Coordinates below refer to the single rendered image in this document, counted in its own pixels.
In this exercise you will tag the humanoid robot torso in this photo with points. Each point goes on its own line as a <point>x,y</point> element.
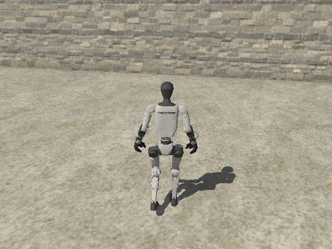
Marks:
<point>166,119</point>

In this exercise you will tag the right robot hand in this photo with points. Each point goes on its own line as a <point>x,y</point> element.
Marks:
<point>192,146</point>

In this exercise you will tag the right robot forearm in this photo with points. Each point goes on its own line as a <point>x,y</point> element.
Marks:
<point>191,136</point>

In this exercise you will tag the robot right thigh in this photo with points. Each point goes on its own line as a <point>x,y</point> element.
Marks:
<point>176,158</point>

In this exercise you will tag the left robot hand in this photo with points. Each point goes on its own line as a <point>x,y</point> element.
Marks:
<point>141,144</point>

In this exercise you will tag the left robot forearm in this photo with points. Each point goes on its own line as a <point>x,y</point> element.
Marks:
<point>140,135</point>

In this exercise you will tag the robot left upper arm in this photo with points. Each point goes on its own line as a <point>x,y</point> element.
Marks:
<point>147,116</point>

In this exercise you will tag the robot right upper arm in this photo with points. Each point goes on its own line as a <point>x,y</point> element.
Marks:
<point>185,117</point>

